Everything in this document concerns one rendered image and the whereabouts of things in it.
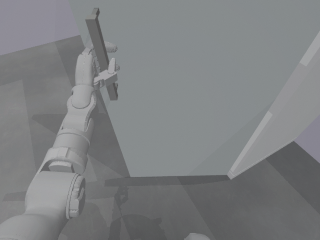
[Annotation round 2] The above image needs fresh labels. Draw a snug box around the fridge door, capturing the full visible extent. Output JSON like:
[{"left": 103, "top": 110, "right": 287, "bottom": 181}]
[{"left": 68, "top": 0, "right": 320, "bottom": 177}]

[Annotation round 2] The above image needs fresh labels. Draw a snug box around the handle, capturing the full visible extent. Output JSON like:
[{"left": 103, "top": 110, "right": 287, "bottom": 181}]
[{"left": 85, "top": 7, "right": 118, "bottom": 101}]

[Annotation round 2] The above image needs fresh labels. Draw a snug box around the left robot hand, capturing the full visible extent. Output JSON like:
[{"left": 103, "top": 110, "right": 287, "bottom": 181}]
[{"left": 75, "top": 39, "right": 120, "bottom": 91}]

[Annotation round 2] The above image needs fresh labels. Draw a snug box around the robot left upper arm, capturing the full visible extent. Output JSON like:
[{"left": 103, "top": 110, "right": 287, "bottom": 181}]
[{"left": 0, "top": 171, "right": 86, "bottom": 240}]

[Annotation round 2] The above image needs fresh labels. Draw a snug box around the robot left forearm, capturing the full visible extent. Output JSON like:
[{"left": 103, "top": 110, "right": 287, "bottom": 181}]
[{"left": 24, "top": 84, "right": 99, "bottom": 211}]

